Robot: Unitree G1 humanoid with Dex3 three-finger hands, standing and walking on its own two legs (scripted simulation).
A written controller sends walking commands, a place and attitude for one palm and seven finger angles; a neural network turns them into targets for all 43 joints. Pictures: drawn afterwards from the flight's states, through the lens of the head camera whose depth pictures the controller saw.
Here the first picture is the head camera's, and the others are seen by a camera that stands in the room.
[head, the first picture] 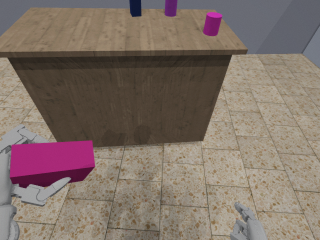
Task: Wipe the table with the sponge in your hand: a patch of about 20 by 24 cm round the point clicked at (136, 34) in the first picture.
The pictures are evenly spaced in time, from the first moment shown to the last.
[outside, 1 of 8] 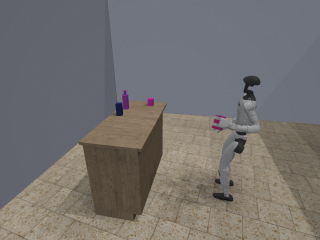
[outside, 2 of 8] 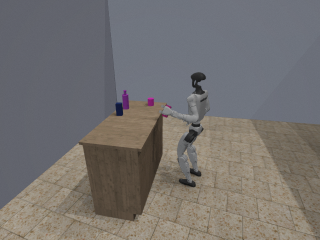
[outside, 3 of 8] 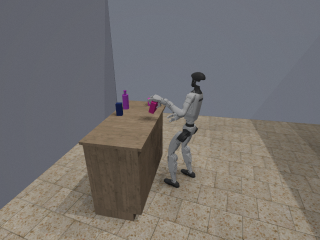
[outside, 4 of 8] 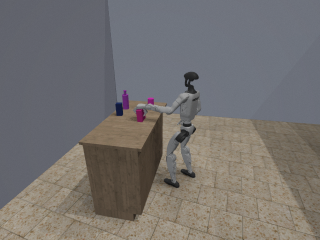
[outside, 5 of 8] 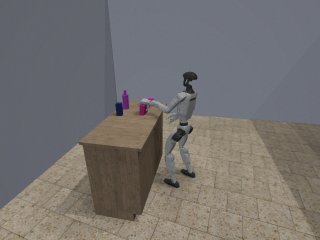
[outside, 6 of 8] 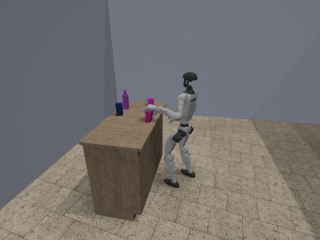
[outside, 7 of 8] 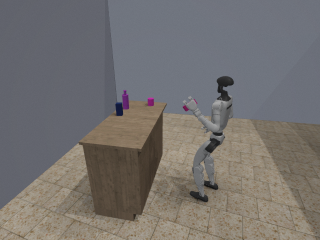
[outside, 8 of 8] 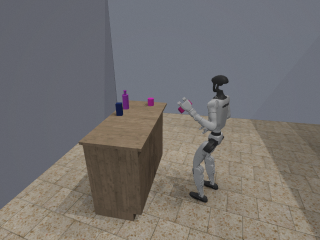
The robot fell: no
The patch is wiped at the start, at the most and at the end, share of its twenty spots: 0.00 1.00 1.00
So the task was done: yes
